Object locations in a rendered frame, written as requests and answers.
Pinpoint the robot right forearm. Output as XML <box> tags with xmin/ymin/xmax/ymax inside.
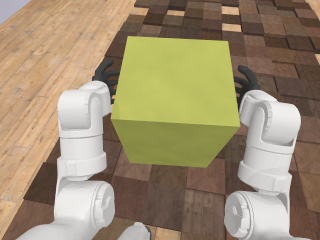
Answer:
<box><xmin>237</xmin><ymin>90</ymin><xmax>301</xmax><ymax>229</ymax></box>

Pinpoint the robot right upper arm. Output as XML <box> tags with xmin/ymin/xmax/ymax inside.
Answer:
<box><xmin>224</xmin><ymin>190</ymin><xmax>311</xmax><ymax>240</ymax></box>

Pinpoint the robot left shin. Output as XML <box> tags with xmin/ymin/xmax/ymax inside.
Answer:
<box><xmin>134</xmin><ymin>222</ymin><xmax>147</xmax><ymax>230</ymax></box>

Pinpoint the robot left hand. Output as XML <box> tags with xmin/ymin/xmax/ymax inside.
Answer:
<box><xmin>92</xmin><ymin>58</ymin><xmax>121</xmax><ymax>105</ymax></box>

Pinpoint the left robot thigh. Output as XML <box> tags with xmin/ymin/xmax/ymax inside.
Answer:
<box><xmin>117</xmin><ymin>225</ymin><xmax>150</xmax><ymax>240</ymax></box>

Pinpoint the robot left forearm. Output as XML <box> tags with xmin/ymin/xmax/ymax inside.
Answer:
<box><xmin>54</xmin><ymin>80</ymin><xmax>111</xmax><ymax>217</ymax></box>

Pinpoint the carton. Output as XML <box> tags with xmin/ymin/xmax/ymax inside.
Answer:
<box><xmin>110</xmin><ymin>36</ymin><xmax>241</xmax><ymax>168</ymax></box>

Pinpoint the robot left upper arm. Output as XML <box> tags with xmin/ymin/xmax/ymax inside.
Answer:
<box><xmin>16</xmin><ymin>180</ymin><xmax>115</xmax><ymax>240</ymax></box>

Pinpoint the robot right hand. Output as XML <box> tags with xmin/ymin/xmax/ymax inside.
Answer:
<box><xmin>233</xmin><ymin>65</ymin><xmax>261</xmax><ymax>114</ymax></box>

